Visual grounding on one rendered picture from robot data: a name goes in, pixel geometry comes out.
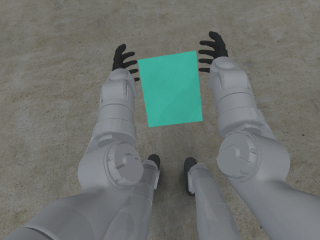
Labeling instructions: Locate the robot left hand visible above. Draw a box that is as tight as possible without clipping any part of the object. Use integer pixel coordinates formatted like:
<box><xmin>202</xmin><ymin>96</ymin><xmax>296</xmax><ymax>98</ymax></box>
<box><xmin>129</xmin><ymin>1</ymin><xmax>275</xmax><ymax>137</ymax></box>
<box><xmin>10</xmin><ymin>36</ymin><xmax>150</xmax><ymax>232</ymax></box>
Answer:
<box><xmin>112</xmin><ymin>44</ymin><xmax>140</xmax><ymax>82</ymax></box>

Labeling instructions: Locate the left robot forearm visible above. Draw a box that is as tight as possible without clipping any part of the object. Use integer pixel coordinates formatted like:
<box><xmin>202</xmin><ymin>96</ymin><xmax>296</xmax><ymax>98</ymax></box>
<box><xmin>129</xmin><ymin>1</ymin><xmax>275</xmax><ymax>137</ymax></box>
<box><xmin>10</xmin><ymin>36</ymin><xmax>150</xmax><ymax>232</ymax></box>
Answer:
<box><xmin>83</xmin><ymin>68</ymin><xmax>138</xmax><ymax>156</ymax></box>

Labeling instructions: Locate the robot left thigh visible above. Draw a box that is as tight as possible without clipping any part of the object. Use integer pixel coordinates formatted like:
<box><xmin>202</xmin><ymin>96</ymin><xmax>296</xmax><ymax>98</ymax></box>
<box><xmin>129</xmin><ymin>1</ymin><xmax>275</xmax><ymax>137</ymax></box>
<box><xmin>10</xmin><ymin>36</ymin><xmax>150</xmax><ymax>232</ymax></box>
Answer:
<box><xmin>104</xmin><ymin>164</ymin><xmax>160</xmax><ymax>240</ymax></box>

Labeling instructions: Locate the robot right hand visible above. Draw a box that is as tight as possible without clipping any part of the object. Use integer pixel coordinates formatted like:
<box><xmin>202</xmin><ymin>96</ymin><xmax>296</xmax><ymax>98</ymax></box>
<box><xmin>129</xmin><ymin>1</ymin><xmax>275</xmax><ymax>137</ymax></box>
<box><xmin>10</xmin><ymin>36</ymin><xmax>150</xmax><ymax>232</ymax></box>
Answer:
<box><xmin>198</xmin><ymin>31</ymin><xmax>228</xmax><ymax>73</ymax></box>

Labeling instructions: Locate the carton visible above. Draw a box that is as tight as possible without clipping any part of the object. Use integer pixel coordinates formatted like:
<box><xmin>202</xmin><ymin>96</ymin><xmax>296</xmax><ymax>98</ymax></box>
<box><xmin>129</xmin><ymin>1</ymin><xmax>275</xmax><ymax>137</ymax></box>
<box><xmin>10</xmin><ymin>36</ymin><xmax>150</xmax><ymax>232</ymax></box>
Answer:
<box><xmin>137</xmin><ymin>50</ymin><xmax>203</xmax><ymax>127</ymax></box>

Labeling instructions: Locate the right robot foot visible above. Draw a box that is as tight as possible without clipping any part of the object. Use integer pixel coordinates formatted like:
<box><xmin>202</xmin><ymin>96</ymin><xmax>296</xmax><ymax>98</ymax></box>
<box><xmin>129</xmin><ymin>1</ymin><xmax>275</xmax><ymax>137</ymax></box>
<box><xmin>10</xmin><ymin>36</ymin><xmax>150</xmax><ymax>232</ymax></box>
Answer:
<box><xmin>184</xmin><ymin>157</ymin><xmax>197</xmax><ymax>197</ymax></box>

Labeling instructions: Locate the right robot forearm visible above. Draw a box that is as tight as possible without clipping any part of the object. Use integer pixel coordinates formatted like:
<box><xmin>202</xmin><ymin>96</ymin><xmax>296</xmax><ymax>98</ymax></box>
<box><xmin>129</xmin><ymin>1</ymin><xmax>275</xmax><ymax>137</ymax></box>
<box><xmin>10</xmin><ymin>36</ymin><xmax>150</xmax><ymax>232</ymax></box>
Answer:
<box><xmin>208</xmin><ymin>56</ymin><xmax>279</xmax><ymax>142</ymax></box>

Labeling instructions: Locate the right robot upper arm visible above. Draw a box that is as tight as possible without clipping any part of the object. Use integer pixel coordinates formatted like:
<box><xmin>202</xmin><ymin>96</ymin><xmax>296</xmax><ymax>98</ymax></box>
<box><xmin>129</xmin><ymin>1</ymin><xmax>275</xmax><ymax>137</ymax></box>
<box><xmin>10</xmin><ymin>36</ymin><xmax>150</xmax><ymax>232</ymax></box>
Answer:
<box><xmin>216</xmin><ymin>131</ymin><xmax>320</xmax><ymax>240</ymax></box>

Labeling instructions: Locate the left robot upper arm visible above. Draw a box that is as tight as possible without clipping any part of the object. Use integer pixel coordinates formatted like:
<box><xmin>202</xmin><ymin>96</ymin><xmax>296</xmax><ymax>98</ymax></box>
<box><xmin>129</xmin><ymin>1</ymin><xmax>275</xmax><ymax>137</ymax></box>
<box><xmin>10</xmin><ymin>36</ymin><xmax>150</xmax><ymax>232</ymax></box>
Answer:
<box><xmin>3</xmin><ymin>141</ymin><xmax>144</xmax><ymax>240</ymax></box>

